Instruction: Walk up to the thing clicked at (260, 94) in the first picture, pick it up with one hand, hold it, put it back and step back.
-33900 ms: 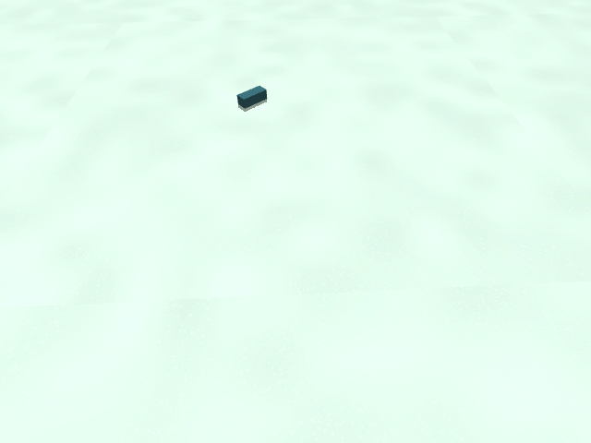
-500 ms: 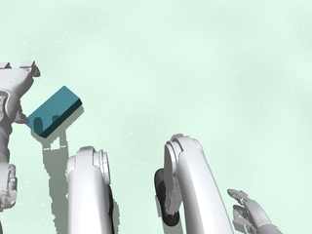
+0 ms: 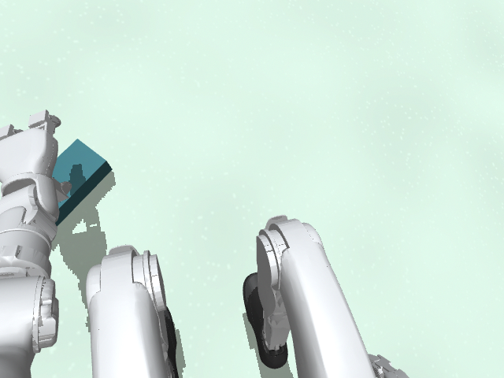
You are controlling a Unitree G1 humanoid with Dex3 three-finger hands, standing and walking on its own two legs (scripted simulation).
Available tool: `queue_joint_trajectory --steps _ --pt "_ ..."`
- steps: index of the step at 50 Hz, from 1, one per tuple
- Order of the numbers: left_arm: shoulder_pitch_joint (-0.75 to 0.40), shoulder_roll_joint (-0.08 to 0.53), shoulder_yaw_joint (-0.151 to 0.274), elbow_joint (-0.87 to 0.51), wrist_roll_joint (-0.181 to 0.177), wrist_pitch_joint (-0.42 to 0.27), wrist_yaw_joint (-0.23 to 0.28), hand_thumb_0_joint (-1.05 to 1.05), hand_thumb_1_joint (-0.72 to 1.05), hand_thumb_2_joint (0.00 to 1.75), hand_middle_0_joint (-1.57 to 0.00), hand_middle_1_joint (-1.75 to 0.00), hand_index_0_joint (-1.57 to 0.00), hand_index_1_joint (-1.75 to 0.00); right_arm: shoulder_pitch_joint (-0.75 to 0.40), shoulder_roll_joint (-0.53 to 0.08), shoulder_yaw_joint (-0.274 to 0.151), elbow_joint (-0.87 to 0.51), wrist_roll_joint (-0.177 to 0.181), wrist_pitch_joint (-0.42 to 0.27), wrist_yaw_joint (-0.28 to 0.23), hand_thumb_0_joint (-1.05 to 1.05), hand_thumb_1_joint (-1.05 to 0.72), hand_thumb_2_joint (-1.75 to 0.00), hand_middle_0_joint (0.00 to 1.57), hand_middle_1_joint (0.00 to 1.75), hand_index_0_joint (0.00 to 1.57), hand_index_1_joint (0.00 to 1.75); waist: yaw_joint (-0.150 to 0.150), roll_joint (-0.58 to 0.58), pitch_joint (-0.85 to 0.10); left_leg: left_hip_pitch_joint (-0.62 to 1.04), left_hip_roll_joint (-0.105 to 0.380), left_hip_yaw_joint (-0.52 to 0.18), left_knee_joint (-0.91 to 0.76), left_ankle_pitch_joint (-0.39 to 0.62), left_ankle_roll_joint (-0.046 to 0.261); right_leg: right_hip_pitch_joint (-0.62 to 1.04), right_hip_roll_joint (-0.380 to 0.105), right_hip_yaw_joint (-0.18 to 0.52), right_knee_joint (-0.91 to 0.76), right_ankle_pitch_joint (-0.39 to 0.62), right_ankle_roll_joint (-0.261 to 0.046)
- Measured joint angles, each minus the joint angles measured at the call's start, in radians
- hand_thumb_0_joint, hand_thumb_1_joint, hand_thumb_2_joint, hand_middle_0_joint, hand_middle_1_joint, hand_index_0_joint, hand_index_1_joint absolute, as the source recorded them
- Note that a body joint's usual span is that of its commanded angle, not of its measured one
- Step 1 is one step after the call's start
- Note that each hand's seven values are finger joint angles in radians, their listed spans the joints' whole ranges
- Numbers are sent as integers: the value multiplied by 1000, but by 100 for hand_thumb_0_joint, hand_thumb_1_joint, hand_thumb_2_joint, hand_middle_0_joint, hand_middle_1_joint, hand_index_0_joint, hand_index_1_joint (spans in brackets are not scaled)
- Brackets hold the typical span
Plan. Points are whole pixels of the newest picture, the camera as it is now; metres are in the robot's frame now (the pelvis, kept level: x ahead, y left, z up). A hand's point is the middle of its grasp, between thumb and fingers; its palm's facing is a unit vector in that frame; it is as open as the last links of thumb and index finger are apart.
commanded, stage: home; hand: left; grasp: from above
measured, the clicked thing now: (63, 186) +0.47 +0.29 -0.32
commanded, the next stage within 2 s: none
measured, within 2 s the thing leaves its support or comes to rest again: neither
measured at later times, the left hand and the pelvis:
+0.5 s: hand out of the picture +0.30 +0.23 +0.06, palm faces -0.06 -0.89 -0.45, open 7.4 cm; pelvis +0.01 +0.00 +0.18, yaw +5 degrees
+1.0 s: hand out of the picture +0.24 +0.21 +0.28, palm faces +0.17 -0.96 -0.21, open 7.4 cm; pelvis +0.07 +0.00 +0.35, yaw +7 degrees
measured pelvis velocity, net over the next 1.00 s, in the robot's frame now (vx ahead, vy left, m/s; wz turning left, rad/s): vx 0.07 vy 0.00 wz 0.13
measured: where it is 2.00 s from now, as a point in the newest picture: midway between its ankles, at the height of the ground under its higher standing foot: (218, 353)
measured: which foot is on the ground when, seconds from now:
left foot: down 0.00-1.00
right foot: down 0.00-1.00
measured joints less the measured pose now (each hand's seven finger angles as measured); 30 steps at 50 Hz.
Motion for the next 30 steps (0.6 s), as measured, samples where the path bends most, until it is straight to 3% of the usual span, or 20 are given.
queue_joint_trajectory --steps 7,11,14,20,30 --pt "182 -94 -13 -264 -257 96 -170 0 27 103 -27 -62 -25 -64 -27 -2 -34 -36 65 33 -15 0 -89 -90 20 30 20 30 71 47 -75 145 1 18 -143 -10 0 136 0 18 -130 -14 -1" --pt "312 -128 -52 -428 -406 138 -271 0 49 107 -27 -58 -26 -60 -53 -20 -50 -79 94 41 -39 0 -89 -90 20 30 20 30 117 45 -97 254 4 27 -246 1 -2 238 2 28 -226 -4 -3" --pt "408 -160 -73 -534 -501 160 -316 0 65 107 -26 -52 -25 -54 -76 -36 -59 -103 108 38 -62 0 -89 -90 20 30 20 30 145 34 -108 336 2 30 -321 13 -5 318 0 32 -295 5 -6" --pt "573 -227 -81 -695 -655 181 -338 1 82 98 -23 -40 -23 -41 -130 -53 -67 -145 129 18 -115 0 -90 -90 20 30 20 30 174 16 -113 486 -5 28 -451 39 -13 471 -6 31 -420 23 -12" --pt "796 -297 -75 -897 -892 309 -319 1 89 91 -21 -31 -21 -32 -154 -5 -33 -184 151 0 -194 1 -90 -90 20 30 20 30 178 11 -113 773 -5 27 -687 75 -20 757 -6 32 -651 56 -17"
